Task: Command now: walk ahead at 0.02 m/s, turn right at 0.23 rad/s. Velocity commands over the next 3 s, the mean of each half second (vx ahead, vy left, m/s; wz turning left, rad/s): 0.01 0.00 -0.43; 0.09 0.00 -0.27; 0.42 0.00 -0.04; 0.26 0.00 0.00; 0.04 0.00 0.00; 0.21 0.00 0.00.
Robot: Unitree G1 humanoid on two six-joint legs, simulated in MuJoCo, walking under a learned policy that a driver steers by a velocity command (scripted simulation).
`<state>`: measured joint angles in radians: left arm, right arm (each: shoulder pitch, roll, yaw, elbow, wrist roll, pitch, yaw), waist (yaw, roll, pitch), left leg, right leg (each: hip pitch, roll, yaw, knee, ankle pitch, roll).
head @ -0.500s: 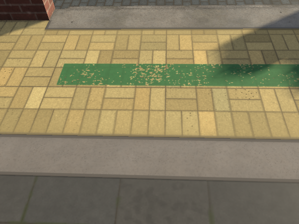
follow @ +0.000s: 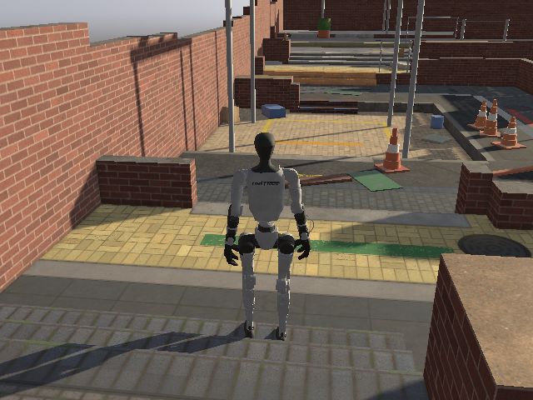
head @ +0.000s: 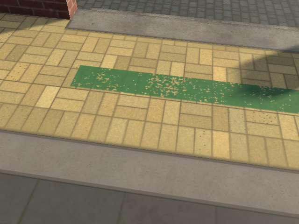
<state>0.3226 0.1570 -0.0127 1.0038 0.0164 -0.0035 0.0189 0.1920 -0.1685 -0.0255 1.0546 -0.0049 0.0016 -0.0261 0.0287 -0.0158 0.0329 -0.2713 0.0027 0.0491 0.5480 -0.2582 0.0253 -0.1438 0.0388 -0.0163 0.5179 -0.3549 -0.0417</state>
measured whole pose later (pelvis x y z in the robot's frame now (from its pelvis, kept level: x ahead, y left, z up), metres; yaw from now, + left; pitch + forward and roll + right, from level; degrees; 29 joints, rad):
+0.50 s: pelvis -0.04 +0.04 -0.01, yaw -16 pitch +1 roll -1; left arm 0.22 0.30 0.09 0.78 0.02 0.07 0.01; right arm 0.13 -0.22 -0.03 0.80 -0.01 0.01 -0.03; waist 0.02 -0.04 0.03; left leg -0.32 -0.04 0.00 0.57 -0.25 0.04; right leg -0.39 0.12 0.21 0.75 -0.45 -0.01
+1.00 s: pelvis -0.03 +0.02 +0.01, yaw -22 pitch +0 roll +0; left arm 0.26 0.20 0.01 0.84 0.02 0.01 -0.02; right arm 0.35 -0.25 -0.04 0.83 -0.03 0.02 0.02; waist -0.01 0.03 -0.03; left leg -0.38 -0.01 0.03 0.77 -0.41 0.06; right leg -0.17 0.06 0.00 0.45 -0.29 -0.08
